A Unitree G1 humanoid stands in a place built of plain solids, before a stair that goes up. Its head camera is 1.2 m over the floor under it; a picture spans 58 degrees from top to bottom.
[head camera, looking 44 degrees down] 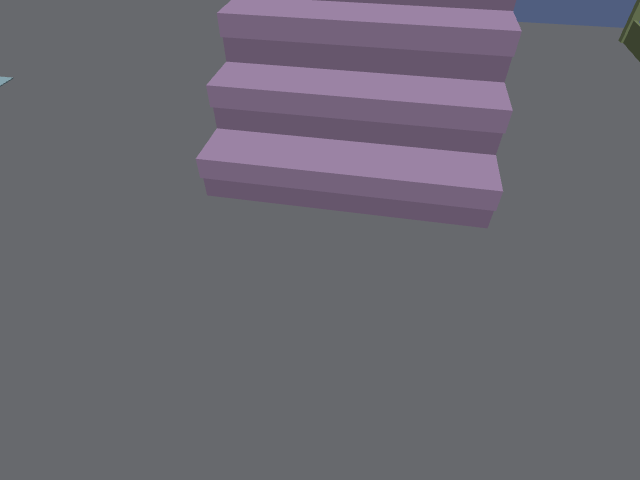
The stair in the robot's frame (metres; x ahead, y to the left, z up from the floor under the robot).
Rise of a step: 0.21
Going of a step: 0.22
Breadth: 1.22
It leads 10 degrees to the right of straight ahead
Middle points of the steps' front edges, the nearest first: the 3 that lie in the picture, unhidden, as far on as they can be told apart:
1.39 -0.09 0.21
1.61 -0.13 0.42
1.83 -0.17 0.63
